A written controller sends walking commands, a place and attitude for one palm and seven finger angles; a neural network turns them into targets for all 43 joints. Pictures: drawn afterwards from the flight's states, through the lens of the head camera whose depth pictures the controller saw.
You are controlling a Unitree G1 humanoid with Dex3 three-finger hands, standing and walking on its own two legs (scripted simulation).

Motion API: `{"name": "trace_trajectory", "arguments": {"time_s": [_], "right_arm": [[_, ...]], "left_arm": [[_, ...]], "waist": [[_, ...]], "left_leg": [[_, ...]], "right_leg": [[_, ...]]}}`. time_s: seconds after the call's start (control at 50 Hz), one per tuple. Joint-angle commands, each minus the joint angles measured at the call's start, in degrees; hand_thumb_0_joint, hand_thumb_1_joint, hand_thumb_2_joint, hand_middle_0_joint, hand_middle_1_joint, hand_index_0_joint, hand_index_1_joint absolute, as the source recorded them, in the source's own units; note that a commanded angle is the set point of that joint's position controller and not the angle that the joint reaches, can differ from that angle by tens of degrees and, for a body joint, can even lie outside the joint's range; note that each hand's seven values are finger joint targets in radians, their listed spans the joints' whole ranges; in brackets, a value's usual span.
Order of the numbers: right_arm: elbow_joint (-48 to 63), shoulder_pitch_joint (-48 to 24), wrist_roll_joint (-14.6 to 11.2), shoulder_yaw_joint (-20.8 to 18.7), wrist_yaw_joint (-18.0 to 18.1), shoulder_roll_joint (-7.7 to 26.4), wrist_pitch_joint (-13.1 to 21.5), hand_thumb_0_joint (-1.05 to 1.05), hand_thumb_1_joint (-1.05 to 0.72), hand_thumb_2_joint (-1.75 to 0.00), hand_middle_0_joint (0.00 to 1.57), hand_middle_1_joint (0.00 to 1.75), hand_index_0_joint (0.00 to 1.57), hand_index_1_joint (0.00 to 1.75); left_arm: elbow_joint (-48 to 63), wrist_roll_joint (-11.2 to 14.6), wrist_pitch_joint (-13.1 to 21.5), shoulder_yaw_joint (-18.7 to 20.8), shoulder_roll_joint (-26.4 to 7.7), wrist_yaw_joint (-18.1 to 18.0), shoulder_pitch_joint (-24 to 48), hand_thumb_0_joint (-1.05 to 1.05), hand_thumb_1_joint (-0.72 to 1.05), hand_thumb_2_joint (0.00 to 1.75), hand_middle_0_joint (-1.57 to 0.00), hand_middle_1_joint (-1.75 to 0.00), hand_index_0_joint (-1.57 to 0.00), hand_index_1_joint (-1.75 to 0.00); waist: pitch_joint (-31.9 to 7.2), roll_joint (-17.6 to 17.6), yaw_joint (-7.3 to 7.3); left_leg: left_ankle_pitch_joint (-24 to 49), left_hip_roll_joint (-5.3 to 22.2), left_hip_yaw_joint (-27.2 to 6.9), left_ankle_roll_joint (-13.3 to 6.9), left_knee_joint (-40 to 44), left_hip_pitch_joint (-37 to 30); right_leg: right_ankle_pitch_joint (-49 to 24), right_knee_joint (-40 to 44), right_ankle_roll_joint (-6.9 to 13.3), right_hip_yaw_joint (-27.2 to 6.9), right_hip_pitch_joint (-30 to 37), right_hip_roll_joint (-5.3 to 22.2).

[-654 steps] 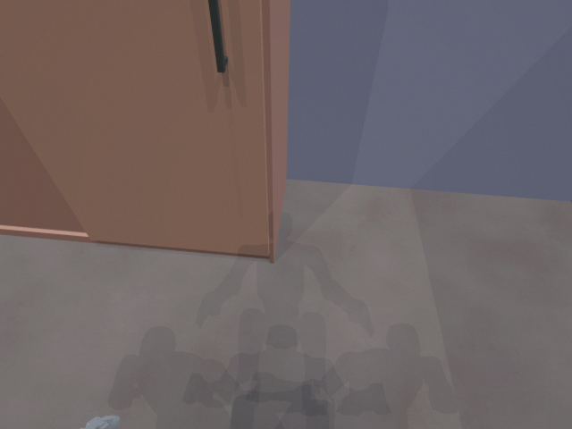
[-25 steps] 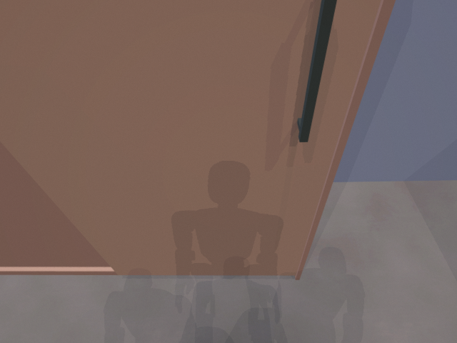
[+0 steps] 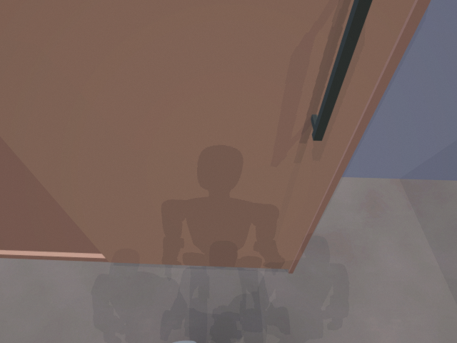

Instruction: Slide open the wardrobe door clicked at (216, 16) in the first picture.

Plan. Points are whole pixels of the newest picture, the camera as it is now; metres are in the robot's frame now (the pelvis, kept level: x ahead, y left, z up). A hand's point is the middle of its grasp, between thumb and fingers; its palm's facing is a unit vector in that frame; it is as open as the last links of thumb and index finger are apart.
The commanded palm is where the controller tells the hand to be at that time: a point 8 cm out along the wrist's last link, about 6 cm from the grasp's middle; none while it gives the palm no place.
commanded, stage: come to a stop and stand still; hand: right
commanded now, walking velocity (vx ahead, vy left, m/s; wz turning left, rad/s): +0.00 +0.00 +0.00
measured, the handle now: (336, 64) +0.49 -0.13 +0.25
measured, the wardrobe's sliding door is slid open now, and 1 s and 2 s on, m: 0.00 0.00 0.00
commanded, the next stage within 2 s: look again from close up in 1.24 s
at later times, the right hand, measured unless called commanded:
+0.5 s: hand out of the picture +0.04 -0.25 -0.14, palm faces +0.01 +0.93 -0.36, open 7.4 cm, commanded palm none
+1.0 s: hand out of the picture +0.07 -0.23 -0.15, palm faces -0.03 +0.96 -0.28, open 7.4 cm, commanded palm none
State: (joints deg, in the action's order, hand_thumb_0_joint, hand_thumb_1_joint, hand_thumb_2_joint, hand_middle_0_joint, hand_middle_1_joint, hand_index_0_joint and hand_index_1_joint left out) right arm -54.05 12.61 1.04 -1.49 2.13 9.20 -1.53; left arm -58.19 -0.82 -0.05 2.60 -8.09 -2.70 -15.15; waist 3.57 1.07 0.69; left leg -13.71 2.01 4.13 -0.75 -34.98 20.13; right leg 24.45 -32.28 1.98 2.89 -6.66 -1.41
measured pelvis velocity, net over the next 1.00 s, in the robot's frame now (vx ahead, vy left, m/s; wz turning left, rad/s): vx -0.02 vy -0.01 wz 0.00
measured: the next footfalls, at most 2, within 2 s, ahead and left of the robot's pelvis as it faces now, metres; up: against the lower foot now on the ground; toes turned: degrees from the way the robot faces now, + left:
none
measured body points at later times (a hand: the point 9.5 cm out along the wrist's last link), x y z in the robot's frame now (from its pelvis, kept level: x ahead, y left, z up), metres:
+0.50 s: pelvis -0.04 +0.01 +0.01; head -0.05 +0.01 +0.46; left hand +0.02 +0.30 -0.12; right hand +0.04 -0.29 -0.11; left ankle +0.05 +0.11 -0.73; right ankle -0.08 -0.09 -0.73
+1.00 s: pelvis -0.02 -0.01 +0.01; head -0.02 -0.02 +0.46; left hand +0.03 +0.27 -0.12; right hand +0.07 -0.28 -0.13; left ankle +0.05 +0.11 -0.73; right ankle -0.08 -0.09 -0.73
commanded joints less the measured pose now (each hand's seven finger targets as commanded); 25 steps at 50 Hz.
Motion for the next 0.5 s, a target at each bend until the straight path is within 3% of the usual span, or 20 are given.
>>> {"name": "trace_trajectory", "arguments": {"time_s": [0.0,0.02,0.04,0.06,0.1,0.2,0.36,0.48], "right_arm": [[5.2,4.5,0.0,-1.1,0.6,7.3,1.6,0.00,-0.90,-0.90,0.20,0.30,0.20,0.30],[5.1,3.7,0.0,-1.2,0.6,8.3,1.7,0.00,-0.90,-0.90,0.20,0.30,0.20,0.30],[5.6,2.7,0.0,-1.5,0.5,9.8,2.0,0.00,-0.90,-0.90,0.20,0.30,0.20,0.30],[5.9,1.8,0.0,-1.7,0.4,10.6,2.2,0.00,-0.90,-0.90,0.20,0.30,0.20,0.30],[6.2,0.9,0.0,-1.5,0.2,10.9,2.4,0.00,-0.90,-0.90,0.20,0.30,0.20,0.30],[6.0,-1.6,-0.1,-2.0,-0.4,14.6,2.8,0.00,-0.90,-0.90,0.20,0.30,0.20,0.30],[4.2,-2.9,-0.1,-2.1,-1.0,18.2,2.8,0.00,-0.90,-0.90,0.20,0.30,0.20,0.30],[2.7,-3.9,-0.3,-1.8,-1.0,19.9,3.0,0.00,-0.90,-0.90,0.20,0.30,0.20,0.30]], "left_arm": [[8.0,-0.3,0.7,1.1,-7.2,0.4,-2.8,0.00,0.90,0.90,-0.20,-0.30,-0.20,-0.30],[8.3,-0.3,0.4,1.0,-7.3,0.5,-2.6,0.00,0.90,0.90,-0.20,-0.30,-0.20,-0.30],[8.9,-0.3,0.4,1.1,-8.8,0.7,-2.4,0.00,0.90,0.90,-0.20,-0.30,-0.20,-0.30],[9.3,-0.3,0.7,1.2,-9.9,0.8,-1.8,0.00,0.90,0.90,-0.20,-0.30,-0.20,-0.30],[10.0,-0.5,1.0,1.0,-11.5,1.1,-0.9,0.00,0.90,0.90,-0.20,-0.30,-0.20,-0.30],[11.0,-0.6,1.6,1.3,-16.8,1.4,2.7,0.00,0.90,0.90,-0.20,-0.30,-0.20,-0.30],[9.0,-0.6,1.2,1.0,-20.3,2.3,2.9,0.00,0.90,0.90,-0.20,-0.30,-0.20,-0.30],[6.0,-0.4,1.2,0.7,-21.4,2.7,1.4,0.00,0.90,0.90,-0.20,-0.30,-0.20,-0.30]], "waist": [[-5.9,1.8,0.30],[-3.2,2.5,0.89],[-1.3,0.9,1.24],[-0.8,-0.7,1.27],[-1.6,-0.3,0.73],[-0.6,-3.0,-0.02],[0.1,-0.2,-0.15],[-0.8,1.2,0.11]], "left_leg": [[14.2,6.7,-12.2,-4.9,4.9,-7.8],[7.3,7.6,-14.1,-5.2,7.5,-4.6],[2.9,7.2,-14.9,-5.3,8.6,-2.0],[2.4,6.4,-14.0,-5.0,8.6,-1.1],[2.3,4.6,-12.0,-4.0,8.7,-3.1],[0.2,3.5,-10.3,-3.0,10.5,-5.6],[-7.9,4.5,-10.6,-1.6,14.8,-6.9],[-9.4,5.8,-11.4,-1.5,16.4,-7.7]], "right_leg": [[-11.6,-0.3,-0.4,-3.1,-9.5,3.8],[-6.8,0.0,-0.4,-3.4,-10.2,3.0],[-6.6,0.7,0.0,-4.1,-9.9,3.2],[-8.1,1.7,0.5,-4.6,-9.2,3.8],[-8.5,3.9,1.3,-5.2,-9.1,5.1],[-5.3,8.4,2.0,-6.7,-10.3,6.4],[2.4,12.2,1.7,-7.6,-12.2,6.4],[1.4,12.5,1.5,-7.8,-11.6,6.2]]}}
